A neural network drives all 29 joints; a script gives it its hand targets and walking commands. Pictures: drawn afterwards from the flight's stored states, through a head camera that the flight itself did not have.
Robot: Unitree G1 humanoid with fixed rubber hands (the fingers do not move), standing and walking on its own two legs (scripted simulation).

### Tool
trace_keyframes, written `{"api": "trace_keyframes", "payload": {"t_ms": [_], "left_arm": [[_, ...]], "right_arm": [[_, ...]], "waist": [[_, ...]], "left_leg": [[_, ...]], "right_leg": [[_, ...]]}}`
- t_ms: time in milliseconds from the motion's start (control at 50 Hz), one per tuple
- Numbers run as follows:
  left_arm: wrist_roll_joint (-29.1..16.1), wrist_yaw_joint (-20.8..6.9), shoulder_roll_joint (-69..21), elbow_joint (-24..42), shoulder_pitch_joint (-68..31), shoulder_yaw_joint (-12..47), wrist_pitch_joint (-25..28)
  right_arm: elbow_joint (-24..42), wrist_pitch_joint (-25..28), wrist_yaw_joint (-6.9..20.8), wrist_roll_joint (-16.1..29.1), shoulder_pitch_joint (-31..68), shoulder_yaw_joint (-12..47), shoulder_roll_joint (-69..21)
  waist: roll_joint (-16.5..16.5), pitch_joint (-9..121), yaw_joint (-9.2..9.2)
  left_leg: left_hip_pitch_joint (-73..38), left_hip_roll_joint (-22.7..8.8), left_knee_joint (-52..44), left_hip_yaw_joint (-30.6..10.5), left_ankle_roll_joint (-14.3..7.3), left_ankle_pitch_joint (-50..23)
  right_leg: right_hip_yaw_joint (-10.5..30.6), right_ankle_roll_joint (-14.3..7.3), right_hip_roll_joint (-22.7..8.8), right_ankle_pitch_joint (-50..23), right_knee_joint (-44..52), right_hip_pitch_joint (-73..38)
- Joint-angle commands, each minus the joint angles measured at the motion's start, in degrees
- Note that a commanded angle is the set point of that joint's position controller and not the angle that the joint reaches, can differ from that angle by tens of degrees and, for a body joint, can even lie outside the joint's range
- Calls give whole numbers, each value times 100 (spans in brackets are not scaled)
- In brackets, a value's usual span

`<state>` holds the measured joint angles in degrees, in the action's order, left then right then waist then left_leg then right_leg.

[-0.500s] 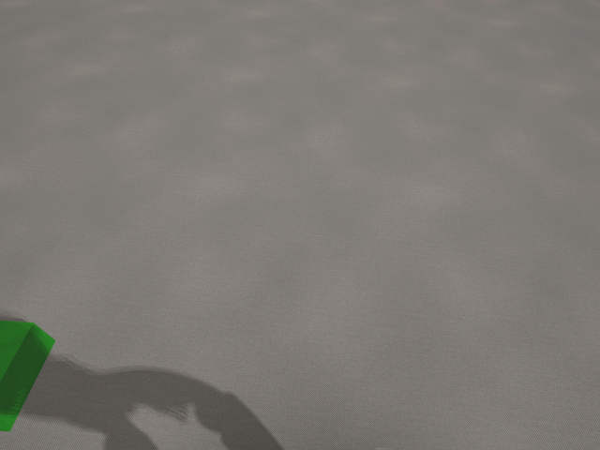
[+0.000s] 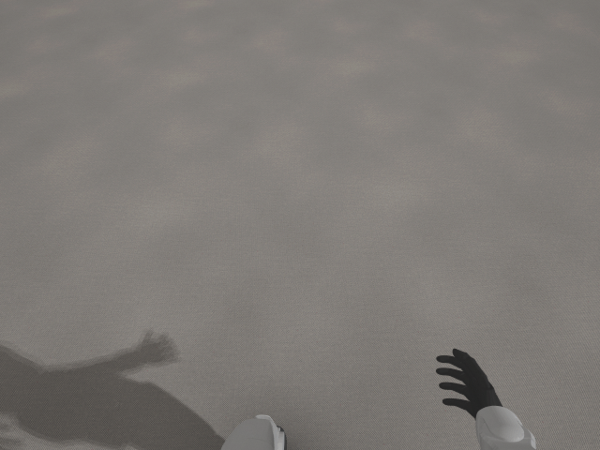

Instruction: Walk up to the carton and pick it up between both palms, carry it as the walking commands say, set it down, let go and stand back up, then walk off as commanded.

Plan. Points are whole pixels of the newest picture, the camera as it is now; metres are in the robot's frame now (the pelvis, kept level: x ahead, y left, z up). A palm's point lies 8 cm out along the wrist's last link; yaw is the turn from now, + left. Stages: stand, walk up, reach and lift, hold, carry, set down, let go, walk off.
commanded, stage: walk off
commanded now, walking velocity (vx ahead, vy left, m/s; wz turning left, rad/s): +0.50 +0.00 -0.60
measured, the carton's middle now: out of the picture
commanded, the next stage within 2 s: none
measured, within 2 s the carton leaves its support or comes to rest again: neither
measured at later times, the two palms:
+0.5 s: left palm (310, 199) +0.57 +0.09 -0.10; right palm out of the picture +0.09 -0.23 -0.14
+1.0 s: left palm (300, 188) +0.63 +0.12 -0.14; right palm (580, 225) +0.57 -0.42 -0.09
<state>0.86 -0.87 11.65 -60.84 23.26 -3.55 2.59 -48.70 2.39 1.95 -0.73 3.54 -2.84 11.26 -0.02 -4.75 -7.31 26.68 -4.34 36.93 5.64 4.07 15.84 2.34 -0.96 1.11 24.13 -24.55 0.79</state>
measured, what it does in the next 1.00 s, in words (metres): walks ahead, turning right: left foot, then right foot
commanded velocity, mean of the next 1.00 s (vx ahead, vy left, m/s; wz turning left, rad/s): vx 0.50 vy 0.00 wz -0.60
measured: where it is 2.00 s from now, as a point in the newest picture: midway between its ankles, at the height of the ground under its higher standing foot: (465, 286)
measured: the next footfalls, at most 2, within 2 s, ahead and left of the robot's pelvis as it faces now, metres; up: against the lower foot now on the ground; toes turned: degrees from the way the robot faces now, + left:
left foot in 0.04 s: +0.16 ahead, +0.13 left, +0.00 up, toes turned +5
right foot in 0.50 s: +0.38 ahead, -0.18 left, +0.00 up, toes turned -27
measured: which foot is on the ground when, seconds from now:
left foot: up 0.00-0.02, down 0.04-0.52, up 0.54-0.90, down 0.92-1.00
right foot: down 0.00-0.04, up 0.06-0.48, down 0.50-0.94, up 0.96-1.00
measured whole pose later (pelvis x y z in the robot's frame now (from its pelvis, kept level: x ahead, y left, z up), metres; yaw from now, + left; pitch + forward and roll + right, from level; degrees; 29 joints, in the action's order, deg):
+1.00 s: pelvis +0.51 -0.12 +0.00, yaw -35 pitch +0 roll +0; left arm -0.5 -0.6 15.5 -57.4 19.0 -4.6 1.5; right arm -46.2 3.5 0.2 -3.2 0.8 -1.2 12.2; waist 1.5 -5.1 -6.6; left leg 21.2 -5.0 34.2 7.7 -0.1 12.4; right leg 1.5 -2.0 1.7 26.9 -54.8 15.1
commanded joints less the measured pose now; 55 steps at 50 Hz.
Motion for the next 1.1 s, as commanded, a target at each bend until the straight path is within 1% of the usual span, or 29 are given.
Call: {"api": "trace_keyframes", "payload": {"t_ms": [0, 20, 40, 60, 100, 140, 160, 240, 260, 340, 380, 420, 440, 460, 480, 500, 520, 560, 640, 680, 740, 800, 860, 880, 900, 920, 940, 980, 1080], "left_arm": [[-175, 44, 980, 499, -621, -184, 153], [-235, 37, 559, 582, -757, -130, 223], [-237, 104, 734, 849, -677, -181, 182], [-109, 149, 863, 851, -1013, -226, 130], [-112, 19, 736, 691, -724, -218, 136], [-7, -95, 225, 510, -742, -138, -67], [-16, -154, 410, 705, -720, -190, -123], [45, -206, 330, 1185, -2143, -161, -291], [-3, -298, 275, 1317, -2363, -116, -288], [6, -404, 453, 1492, -2867, -88, -300], [18, -435, 595, 1446, -3060, -89, -327], [53, -364, 696, 1398, -2698, -79, -249], [4, -283, 721, 1299, -2220, -134, -198], [37, -251, 1055, 895, -829, -240, -116], [210, -108, 1735, 517, 386, -457, -42], [119, -23, 2233, 396, 460, -561, -97], [73, 34, 2272, 485, 382, -574, -114], [116, 48, 1829, 714, -521, -466, -66], [-50, 75, 1186, 969, -1569, -193, 26], [0, 108, 1313, 825, -1156, -251, 45], [-47, 63, 1437, 759, -773, -282, 111], [-15, 12, 1357, 753, -597, -293, 129], [-75, -24, 1374, 840, -772, -258, 34], [-115, -43, 1300, 842, -932, -247, 52], [-197, -40, 1084, 963, -1004, -178, 109], [-242, 21, 735, 1074, -927, -144, 123], [-142, 95, 1096, 1122, -928, -209, 15], [-105, 30, 770, 1014, -1088, -156, 15], [-28, -231, 559, 1349, -1673, -123, -221]], "right_arm": [[-168, 152, -148, -13, -1282, -267, 772], [-461, 192, -203, -150, -2665, -507, 1483], [-574, 163, -299, -335, -3340, -579, 1981], [-629, 135, -288, -278, -2959, -502, 1542], [-489, 219, -189, -258, -1980, -313, 924], [-430, 327, -209, -278, -1606, -117, 443], [-359, 356, -221, -172, -1574, -114, 561], [-611, 531, -191, -62, -2095, -102, 661], [-743, 555, -262, -126, -2015, -53, 581], [-805, 447, -261, -139, -2054, -55, 820], [-936, 430, -198, 10, -2488, -98, 964], [-933, 288, -187, 68, -2518, -97, 1098], [-854, 257, -90, 109, -2512, -216, 1358], [-826, 234, -98, 77, -2283, -264, 1639], [-555, 268, -139, 47, -2176, -214, 1219], [-110, 311, -109, -31, -2021, -166, 1073], [-37, 299, -92, 46, -1611, -194, 1093], [-18, 359, -157, 46, -1515, -107, 695], [13, 48, -105, -151, -1876, -176, 812], [332, -100, -94, -210, -1238, -17, 378], [528, -125, -90, -123, -752, -75, 614], [591, -141, -106, -87, -310, -41, 700], [581, 20, -121, -9, -434, -101, 851], [355, 75, -115, -56, -1164, -139, 986], [133, 149, -209, -123, -2101, -289, 1443], [-110, 134, -250, -324, -2800, -447, 2081], [-159, 66, -292, -346, -2860, -406, 1841], [29, 171, -175, -290, -2171, -161, 1032], [-188, 336, -192, -158, -1879, -72, 981]], "waist": [[6, 671, 1134], [-1393, 1558, 1886], [-1734, 1850, 1840], [-1387, 1301, 1714], [-480, 640, 1081], [-972, 304, 843], [-1103, 234, 781], [-1026, 114, 1085], [-869, 8, 879], [-981, -280, 810], [-851, -123, 1053], [-840, 59, 839], [-927, 429, 592], [-727, 1157, -224], [552, 1951, -628], [2153, 2475, -408], [1114, 2524, -545], [-96, 1143, 56], [371, 239, 1029], [479, 97, 905], [378, 518, 553], [384, 451, 445], [550, 734, 547], [17, 902, 1042], [-764, 1347, 1550], [-2250, 1736, 1608], [-1408, 1834, 1659], [-465, 588, 1256], [-1262, 49, 1096]], "left_leg": [[-3079, 15, -1105, -183, -421, -744], [-4775, -1712, -1484, -1906, -854, -429], [-5283, -2907, -2022, -3315, -1230, -755], [-4738, -2438, -1997, -3160, -1337, -930], [-3114, -2111, -2238, -1960, -831, -264], [-2218, -1721, -2258, -947, -471, -1042], [-2013, -1796, -2486, -922, -656, -823], [-2468, -1780, -2593, -185, -756, -1794], [-2293, -1965, -2734, -438, -888, -1518], [-1991, -1402, -2648, 879, -601, -1984], [-2500, -1398, -2167, 931, -660, -3714], [-2598, -1380, -1421, 1122, -664, -4793], [-2764, -1296, -726, 1080, -703, -5138], [-2163, -1158, 897, 1205, -567, -4930], [-489, -853, 2795, 1414, -234, -2152], [1480, -114, 4742, 540, -101, 2015], [2006, -78, 5091, -374, -152, 1447], [1739, -641, 4459, -414, -31, 752], [234, -678, 2829, -429, 82, 591], [151, -538, 2067, -451, 154, 1007], [-125, -389, 1071, -312, 173, 200], [-302, -173, 234, -180, 158, -203], [-1239, 97, -691, -158, 127, -510], [-2330, 91, -1362, -230, -17, -354], [-3685, -1216, -1879, -1609, -516, -250], [-4811, -2887, -2101, -3042, -887, -588], [-4762, -2764, -1902, -2988, -1183, -1007], [-3163, -2166, -2012, -1871, -964, -1073], [-2398, -1933, -2654, -747, -759, -1018]], "right_leg": [[843, -424, -782, -3845, -1257, 1981], [193, -86, -123, -1559, -3113, 3109], [-356, -54, 32, 716, -4436, 4105], [-123, -172, -364, 555, -5101, 4337], [178, -179, -755, -416, -5047, 3782], [80, -74, -881, -830, -4757, 3364], [-36, -97, -877, -918, -4912, 3433], [-151, 112, -888, -1047, -3982, 3730], [-84, 92, -941, -1114, -3738, 3756], [-997, 42, -635, -1454, -1993, 2871], [-1286, -14, -370, -1232, -1629, 2636], [-1530, -146, 34, -845, -1396, 2144], [-1506, -275, 99, -946, -1076, 1722], [-1146, -539, 119, -1089, -715, 45], [196, -876, -1018, -1388, -656, -1680], [2860, -1522, -2359, -3058, -191, -3216], [2957, -1918, -2389, -4420, -114, -3332], [2019, -1560, -2180, -4547, 250, -1086], [821, -1128, -1303, -3242, 565, 1548], [1678, -1353, -1409, -2546, 827, 1750], [1400, -1283, -1367, -3511, 678, 1080], [1635, -1119, -1370, -2849, 708, 1070], [1360, -825, -904, -2946, 90, 1115], [1178, -609, -806, -3290, -654, 1354], [675, -274, -269, -2631, -2280, 2410], [-322, 1, 100, 498, -3728, 3939], [-164, -66, -236, 535, -4415, 4022], [-16, -158, -621, 93, -4705, 3958], [-38, 190, -763, -463, -3998, 3856]]}}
